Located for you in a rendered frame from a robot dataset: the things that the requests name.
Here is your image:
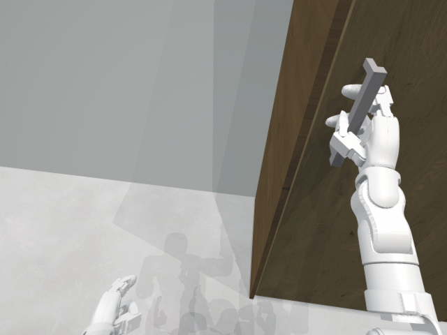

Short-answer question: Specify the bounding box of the left robot hand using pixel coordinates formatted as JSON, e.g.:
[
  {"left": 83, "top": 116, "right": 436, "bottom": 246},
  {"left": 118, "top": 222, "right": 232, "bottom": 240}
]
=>
[{"left": 90, "top": 274, "right": 142, "bottom": 335}]

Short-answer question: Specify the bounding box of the right robot forearm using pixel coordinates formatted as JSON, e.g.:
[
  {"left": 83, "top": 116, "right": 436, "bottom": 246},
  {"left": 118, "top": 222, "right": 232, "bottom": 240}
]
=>
[{"left": 351, "top": 166, "right": 443, "bottom": 335}]

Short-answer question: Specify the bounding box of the wardrobe door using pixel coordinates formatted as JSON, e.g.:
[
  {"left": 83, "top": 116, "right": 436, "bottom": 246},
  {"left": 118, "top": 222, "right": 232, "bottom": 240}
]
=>
[{"left": 256, "top": 0, "right": 447, "bottom": 322}]

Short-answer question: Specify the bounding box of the right robot hand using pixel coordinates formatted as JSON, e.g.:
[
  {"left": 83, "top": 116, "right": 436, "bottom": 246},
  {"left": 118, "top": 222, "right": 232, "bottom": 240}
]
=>
[{"left": 325, "top": 84, "right": 400, "bottom": 173}]

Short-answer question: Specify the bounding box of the handle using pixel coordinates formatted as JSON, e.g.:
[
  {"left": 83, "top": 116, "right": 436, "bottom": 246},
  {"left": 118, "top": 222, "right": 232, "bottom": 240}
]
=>
[{"left": 330, "top": 58, "right": 387, "bottom": 167}]

